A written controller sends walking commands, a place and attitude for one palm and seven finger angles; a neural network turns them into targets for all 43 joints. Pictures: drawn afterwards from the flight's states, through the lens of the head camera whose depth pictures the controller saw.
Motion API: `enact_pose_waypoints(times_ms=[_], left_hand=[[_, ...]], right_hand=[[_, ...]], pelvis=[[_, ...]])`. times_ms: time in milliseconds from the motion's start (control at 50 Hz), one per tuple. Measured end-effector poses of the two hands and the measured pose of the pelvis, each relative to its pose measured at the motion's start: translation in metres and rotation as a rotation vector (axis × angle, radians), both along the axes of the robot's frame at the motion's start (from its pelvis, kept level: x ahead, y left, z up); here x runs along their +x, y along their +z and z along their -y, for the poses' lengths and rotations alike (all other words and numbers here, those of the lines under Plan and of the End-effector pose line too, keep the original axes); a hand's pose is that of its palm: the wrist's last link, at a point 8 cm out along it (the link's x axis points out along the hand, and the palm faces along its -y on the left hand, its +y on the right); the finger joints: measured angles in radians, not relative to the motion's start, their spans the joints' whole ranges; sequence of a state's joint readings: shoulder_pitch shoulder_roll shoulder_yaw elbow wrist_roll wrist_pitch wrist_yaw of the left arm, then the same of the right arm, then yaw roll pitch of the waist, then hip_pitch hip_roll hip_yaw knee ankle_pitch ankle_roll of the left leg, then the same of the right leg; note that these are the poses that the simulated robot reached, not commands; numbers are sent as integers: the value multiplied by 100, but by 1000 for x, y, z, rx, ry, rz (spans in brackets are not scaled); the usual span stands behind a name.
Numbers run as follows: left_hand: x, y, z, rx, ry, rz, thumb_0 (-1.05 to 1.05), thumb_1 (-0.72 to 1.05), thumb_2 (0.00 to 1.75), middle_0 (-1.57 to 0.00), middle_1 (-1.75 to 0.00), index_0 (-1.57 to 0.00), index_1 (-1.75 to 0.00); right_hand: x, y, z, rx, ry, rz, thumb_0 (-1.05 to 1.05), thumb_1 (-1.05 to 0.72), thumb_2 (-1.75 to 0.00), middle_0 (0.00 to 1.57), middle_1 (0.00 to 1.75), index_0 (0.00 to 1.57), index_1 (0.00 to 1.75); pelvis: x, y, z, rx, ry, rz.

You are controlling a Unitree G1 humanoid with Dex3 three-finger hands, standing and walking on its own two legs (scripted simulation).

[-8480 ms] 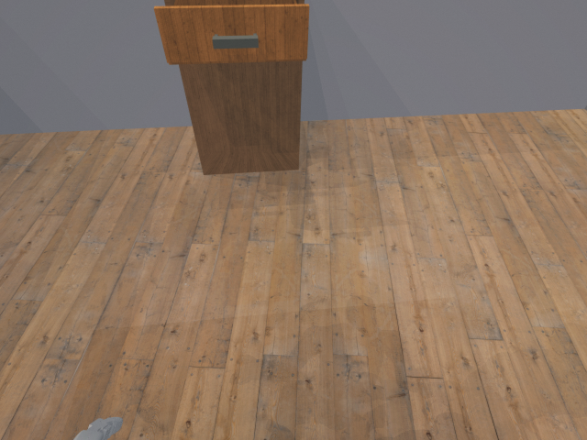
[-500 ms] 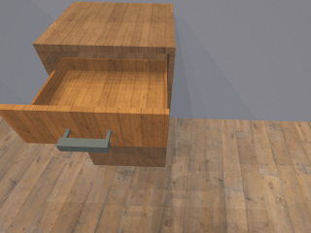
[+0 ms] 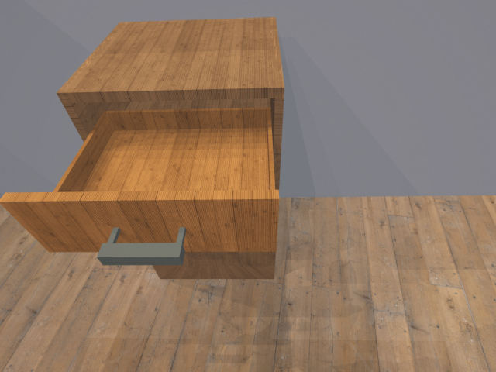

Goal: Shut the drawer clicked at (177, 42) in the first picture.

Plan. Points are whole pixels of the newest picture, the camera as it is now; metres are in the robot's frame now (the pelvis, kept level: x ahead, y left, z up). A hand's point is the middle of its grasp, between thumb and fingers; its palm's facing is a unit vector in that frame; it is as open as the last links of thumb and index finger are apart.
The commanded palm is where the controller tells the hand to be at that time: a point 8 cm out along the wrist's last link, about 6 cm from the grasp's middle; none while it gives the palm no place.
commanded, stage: look again from close up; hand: left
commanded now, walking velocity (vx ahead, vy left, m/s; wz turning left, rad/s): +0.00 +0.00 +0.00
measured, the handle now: (145, 243) +0.32 +0.20 +0.04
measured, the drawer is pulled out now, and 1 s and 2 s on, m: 0.29 0.29 0.29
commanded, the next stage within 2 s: raise the hand and make a fist in 0.06 s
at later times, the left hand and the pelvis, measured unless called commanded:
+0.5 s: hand (160, 359) +0.16 +0.15 -0.03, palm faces +0.11 -0.99 +0.01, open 6.7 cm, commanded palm +0.10 +0.21 -0.02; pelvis +0.01 -0.02 -0.04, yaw +0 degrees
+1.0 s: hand (127, 346) +0.15 +0.18 +0.04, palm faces +0.14 -0.98 -0.12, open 3.8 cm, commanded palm +0.09 +0.22 +0.05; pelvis +0.00 -0.03 -0.05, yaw +2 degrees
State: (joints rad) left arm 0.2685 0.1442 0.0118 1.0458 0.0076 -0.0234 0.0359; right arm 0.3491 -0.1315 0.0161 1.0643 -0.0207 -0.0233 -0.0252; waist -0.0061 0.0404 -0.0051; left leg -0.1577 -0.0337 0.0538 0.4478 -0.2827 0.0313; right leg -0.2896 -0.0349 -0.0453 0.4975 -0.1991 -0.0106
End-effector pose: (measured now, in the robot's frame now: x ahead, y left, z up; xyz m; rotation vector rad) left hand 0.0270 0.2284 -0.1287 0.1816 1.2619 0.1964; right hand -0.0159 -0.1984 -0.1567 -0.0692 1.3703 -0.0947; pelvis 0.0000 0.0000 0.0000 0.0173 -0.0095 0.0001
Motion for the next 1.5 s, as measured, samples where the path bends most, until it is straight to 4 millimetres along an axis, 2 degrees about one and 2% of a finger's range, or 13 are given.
enact_pose_waypoints(times_ms=[200, 320, 380, 420, 500, 620, 720, 840, 940, 1020, 1180, 1360, 1500], left_hand=[[3, -2, 4, -28, 55, -23, 0, 93, 90, -20, -30, -20, -30], [119, 99, 1, 18, 80, 722, 2, 92, 90, -24, -33, -23, -34], [153, 144, 10, -22, 20, 1024, 1, 92, 90, -28, -38, -26, -37], [147, 132, 14, -72, 22, 1053, 0, 91, 90, -31, -41, -24, -39], [102, 105, 28, -149, -71, 1073, 0, 91, 90, -37, -49, -30, -45], [57, 123, 15, 4, -85, 1178, 1, 90, 90, -50, -61, -46, -60], [77, 149, 19, 8, -108, 1327, 1, 90, 90, -59, -72, -57, -71], [116, 151, 45, -160, -305, 1185, 1, 90, 90, -71, -85, -70, -85], [111, 164, 21, -85, -184, 1149, 1, 89, 90, -81, -95, -81, -96], [95, 182, -1, 25, -134, 1194, 1, 90, 90, -89, -104, -88, -104], [90, 184, 11, -94, -203, 1218, 1, 90, 90, -105, -122, -104, -122], [105, 225, 3, -26, -200, 1341, 1, 90, 90, -123, -141, -123, -141], [103, 235, 8, -61, -212, 1286, 1, 90, 90, -135, -153, -134, -153]], right_hand=[[30, 9, 24, -62, 1, 32, 1, -91, -90, 20, 30, 20, 30], [111, 39, 51, -160, 38, 465, 1, -91, -90, 20, 30, 20, 30], [161, 60, 61, -172, 50, 675, 1, -91, -90, 20, 30, 20, 30], [191, 74, 66, -172, 65, 789, 1, -91, -90, 20, 30, 20, 30], [238, 96, 68, -182, 166, 929, 1, -91, -90, 20, 30, 19, 30], [278, 85, 50, -144, 290, 993, 1, -91, -90, 20, 30, 19, 30], [269, 54, 24, -35, 285, 959, 1, -90, -90, 20, 30, 20, 30], [219, 31, 20, 16, 145, 817, 1, -90, -90, 20, 30, 20, 30], [183, 29, 43, -45, 34, 727, 1, -90, -90, 20, 30, 20, 30], [172, 35, 61, -108, 36, 715, 1, -90, -90, 20, 30, 20, 30], [189, 64, 65, -169, 95, 851, 1, -90, -90, 20, 30, 19, 30], [223, 93, 18, -69, 130, 1014, 1, -90, -90, 20, 30, 20, 30], [237, 101, -15, 11, 178, 1049, 1, -90, -90, 20, 30, 20, 30]], pelvis=[[12, 0, 3, -8, -2, -1], [17, -4, 4, -9, 29, -21], [16, -11, 6, -8, 24, -59], [15, -18, 10, -3, 12, -93], [12, -38, 20, -2, 8, -148], [7, -61, 29, -33, 53, -184], [-1, -69, 32, -48, 80, -194], [-1, -60, 35, -28, 61, -191], [4, -49, 34, -16, 40, -158], [4, -46, 32, -21, 42, -145], [0, -40, 19, -38, 50, -118], [9, -32, 7, -41, 43, -69], [14, -26, -1, -43, 44, -36]])
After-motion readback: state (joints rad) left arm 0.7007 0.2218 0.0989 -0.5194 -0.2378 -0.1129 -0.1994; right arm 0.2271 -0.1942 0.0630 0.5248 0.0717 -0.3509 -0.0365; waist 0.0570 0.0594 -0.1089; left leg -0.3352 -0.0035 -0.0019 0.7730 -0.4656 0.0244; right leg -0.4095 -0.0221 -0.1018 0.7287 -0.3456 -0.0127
